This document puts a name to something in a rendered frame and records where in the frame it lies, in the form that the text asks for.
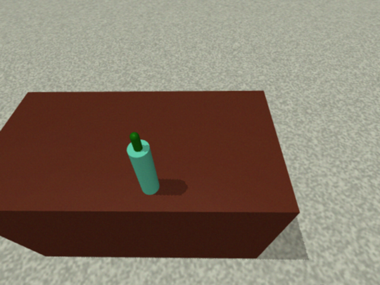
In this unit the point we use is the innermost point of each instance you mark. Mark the bottle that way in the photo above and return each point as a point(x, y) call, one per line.
point(142, 161)

